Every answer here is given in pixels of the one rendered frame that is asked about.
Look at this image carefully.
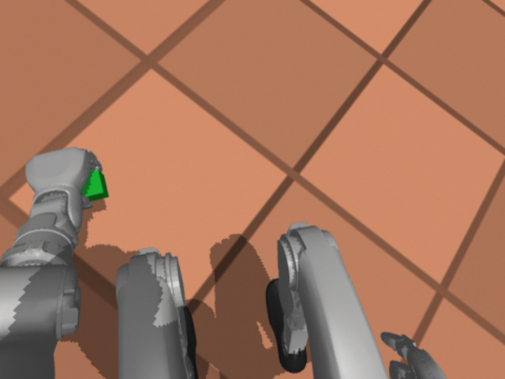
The right robot hand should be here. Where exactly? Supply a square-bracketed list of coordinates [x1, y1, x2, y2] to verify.
[380, 332, 447, 379]

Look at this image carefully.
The left robot arm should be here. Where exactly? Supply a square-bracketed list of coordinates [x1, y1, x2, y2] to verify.
[0, 186, 83, 379]

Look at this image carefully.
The right robot foot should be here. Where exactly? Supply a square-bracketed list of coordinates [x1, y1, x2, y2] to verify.
[266, 279, 307, 373]

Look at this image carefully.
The left robot foot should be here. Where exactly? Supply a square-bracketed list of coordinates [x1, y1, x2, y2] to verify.
[183, 306, 199, 379]

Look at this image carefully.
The small box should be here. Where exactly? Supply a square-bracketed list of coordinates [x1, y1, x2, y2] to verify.
[81, 170, 109, 201]

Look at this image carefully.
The left robot hand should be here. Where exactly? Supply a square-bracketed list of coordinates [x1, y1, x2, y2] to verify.
[25, 147, 103, 210]

